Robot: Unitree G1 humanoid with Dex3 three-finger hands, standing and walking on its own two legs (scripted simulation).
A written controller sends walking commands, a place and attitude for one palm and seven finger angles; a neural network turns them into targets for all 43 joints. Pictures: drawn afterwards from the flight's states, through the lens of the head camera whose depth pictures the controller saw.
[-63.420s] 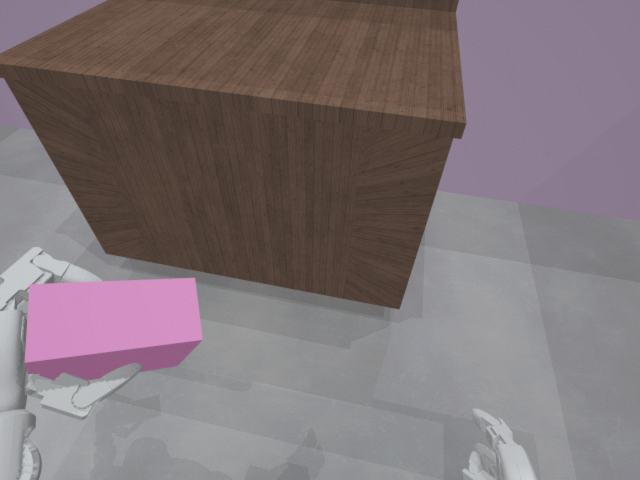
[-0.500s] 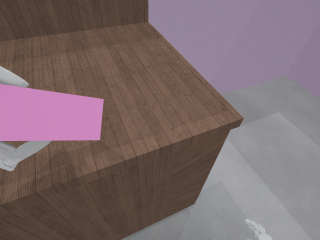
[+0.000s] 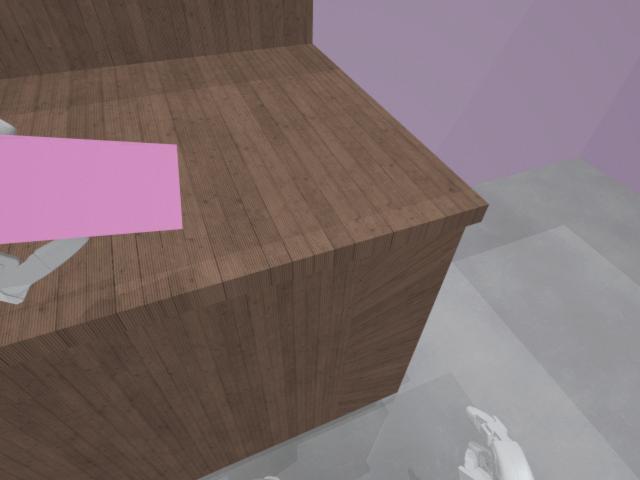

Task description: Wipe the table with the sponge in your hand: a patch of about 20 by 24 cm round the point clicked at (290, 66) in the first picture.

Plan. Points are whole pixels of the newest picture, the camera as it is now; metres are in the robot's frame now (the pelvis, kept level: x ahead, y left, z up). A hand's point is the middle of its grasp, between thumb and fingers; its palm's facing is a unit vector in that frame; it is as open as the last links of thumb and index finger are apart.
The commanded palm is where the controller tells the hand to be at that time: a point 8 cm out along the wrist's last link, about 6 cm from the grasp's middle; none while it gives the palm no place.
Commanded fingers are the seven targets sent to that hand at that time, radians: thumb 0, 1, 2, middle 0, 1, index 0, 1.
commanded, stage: step back with the hand held close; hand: left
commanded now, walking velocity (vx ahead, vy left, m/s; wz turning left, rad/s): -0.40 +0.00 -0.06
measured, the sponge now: (99, 189) +0.26 +0.20 +0.29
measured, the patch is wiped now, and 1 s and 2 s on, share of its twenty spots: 1.00 1.00 1.00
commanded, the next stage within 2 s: stop stepping back and stand still in 0.44 s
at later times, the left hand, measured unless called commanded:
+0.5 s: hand (4, 393) +0.11 +0.17 +0.29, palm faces +0.37 -0.85 -0.38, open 10.5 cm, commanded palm +0.05 +0.25 +0.31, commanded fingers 0.00 0.10 1.30 -1.20 -1.60 -1.20 -1.60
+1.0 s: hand out of the picture -0.06 +0.17 +0.29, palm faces +0.44 -0.84 -0.32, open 10.5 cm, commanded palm -0.10 +0.23 +0.31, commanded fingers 0.00 0.10 1.30 -1.20 -1.60 -1.20 -1.60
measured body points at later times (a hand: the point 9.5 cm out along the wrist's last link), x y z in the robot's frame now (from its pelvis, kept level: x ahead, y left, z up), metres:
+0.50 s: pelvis -0.12 -0.02 +0.00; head -0.11 -0.01 +0.45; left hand +0.08 +0.22 +0.31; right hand +0.03 -0.27 -0.07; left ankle -0.09 +0.09 -0.65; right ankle -0.05 -0.15 -0.71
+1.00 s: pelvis -0.27 -0.04 +0.00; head -0.31 -0.02 +0.44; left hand -0.09 +0.22 +0.30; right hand -0.13 -0.29 -0.08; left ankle -0.26 +0.07 -0.72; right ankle -0.18 -0.15 -0.71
